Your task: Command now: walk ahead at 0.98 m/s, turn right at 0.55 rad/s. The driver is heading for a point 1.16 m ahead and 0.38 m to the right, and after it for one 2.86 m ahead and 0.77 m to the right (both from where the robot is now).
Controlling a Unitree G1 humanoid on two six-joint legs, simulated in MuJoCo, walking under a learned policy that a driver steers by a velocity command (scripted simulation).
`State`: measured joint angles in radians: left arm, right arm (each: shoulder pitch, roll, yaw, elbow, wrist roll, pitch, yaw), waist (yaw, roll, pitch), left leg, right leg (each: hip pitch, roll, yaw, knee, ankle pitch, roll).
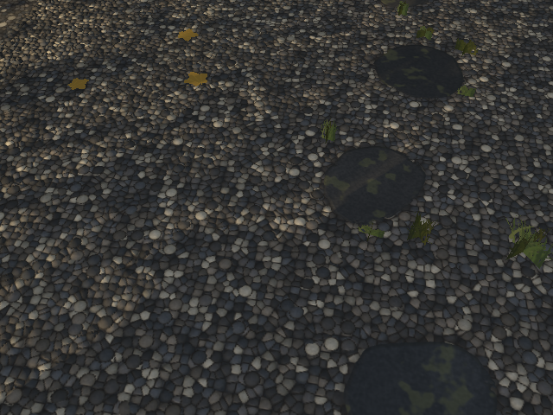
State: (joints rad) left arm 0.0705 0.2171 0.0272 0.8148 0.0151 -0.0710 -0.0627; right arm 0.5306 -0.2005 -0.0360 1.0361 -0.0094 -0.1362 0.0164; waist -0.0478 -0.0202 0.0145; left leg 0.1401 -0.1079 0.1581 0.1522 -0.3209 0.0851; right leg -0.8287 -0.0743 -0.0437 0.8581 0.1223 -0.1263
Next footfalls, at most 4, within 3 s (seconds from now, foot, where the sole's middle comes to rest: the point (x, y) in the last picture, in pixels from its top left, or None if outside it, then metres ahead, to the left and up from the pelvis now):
0.14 right None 0.33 -0.04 -0.77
0.56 left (268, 304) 0.79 0.02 -0.77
1.02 right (411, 247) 0.96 -0.41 -0.77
1.42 left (444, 164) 1.30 -0.59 -0.77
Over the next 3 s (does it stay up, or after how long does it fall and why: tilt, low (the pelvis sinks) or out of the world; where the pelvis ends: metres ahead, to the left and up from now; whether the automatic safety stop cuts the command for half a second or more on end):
stays up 1.26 -0.66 0.01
